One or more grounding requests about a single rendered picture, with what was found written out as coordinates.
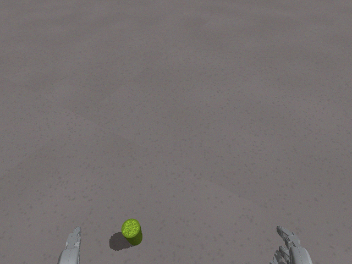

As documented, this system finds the right robot hand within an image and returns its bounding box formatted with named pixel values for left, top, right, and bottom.
left=269, top=225, right=312, bottom=264

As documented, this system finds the left robot hand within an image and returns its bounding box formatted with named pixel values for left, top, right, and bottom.
left=57, top=226, right=81, bottom=264

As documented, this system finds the cup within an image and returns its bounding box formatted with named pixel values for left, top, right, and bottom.
left=122, top=218, right=142, bottom=245

